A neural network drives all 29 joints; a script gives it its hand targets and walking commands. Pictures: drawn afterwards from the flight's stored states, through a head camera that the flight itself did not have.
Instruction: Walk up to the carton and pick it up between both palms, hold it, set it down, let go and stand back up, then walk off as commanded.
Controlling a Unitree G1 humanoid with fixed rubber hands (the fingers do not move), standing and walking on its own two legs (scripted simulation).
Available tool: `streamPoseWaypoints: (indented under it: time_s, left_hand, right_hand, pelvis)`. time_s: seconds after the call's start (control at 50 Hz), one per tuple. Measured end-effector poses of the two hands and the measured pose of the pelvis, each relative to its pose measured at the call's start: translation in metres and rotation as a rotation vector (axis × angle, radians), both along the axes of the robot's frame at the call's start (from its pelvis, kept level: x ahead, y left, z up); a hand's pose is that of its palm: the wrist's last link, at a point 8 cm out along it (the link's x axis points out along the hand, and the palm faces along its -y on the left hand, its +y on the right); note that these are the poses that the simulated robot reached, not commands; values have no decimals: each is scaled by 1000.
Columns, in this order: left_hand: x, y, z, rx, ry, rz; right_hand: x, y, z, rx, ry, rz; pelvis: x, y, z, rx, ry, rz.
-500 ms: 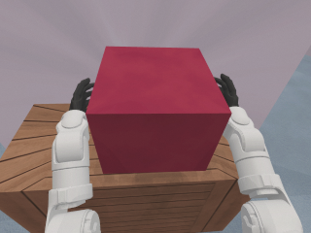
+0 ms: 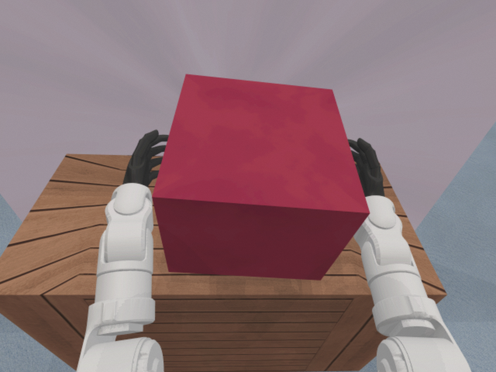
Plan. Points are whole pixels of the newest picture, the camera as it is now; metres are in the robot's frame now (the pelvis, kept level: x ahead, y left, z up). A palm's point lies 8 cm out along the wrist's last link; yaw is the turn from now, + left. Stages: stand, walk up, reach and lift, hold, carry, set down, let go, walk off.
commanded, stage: set down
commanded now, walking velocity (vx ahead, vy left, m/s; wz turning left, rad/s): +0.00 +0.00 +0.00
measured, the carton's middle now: (253, 177) +0.41 +0.00 +0.11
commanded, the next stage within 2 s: none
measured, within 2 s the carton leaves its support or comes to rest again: neither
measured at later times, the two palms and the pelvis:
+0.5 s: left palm (144, 184) +0.37 +0.18 +0.12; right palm (359, 184) +0.38 -0.18 +0.13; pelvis +0.01 -0.01 +0.00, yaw +0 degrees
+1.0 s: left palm (153, 190) +0.39 +0.18 +0.09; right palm (354, 185) +0.40 -0.18 +0.10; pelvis +0.01 -0.01 +0.00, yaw -2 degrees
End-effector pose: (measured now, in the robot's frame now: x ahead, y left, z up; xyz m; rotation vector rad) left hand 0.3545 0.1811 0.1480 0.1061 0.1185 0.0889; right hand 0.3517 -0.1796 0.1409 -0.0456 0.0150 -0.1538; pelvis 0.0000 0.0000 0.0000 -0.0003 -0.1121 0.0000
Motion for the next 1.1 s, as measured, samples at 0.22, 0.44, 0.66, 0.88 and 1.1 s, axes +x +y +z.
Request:
streamPoseWaypoints:
  time_s: [0.22, 0.44, 0.66, 0.88, 1.1]
  left_hand:
    - [14, -9, -13, -13, 8, 3]
    - [15, 3, -21, -22, 30, 28]
    - [29, -10, -35, -39, 64, -4]
    - [37, -10, -52, -71, 85, 10]
    - [46, -1, -70, -76, 95, 24]
  right_hand:
    - [13, -9, -8, 0, 2, -5]
    - [24, 4, -8, -26, 23, 19]
    - [24, -9, -25, -20, 52, -15]
    - [36, -9, -32, -28, 71, -3]
    - [51, -1, -43, -34, 81, 15]
  pelvis:
    - [9, -4, 0, 0, 45, -21]
    - [13, -7, 0, 2, 33, 4]
    - [8, -6, 0, 0, 74, -14]
    - [7, -7, 1, 2, 116, -31]
    - [13, -7, 0, 0, 162, -25]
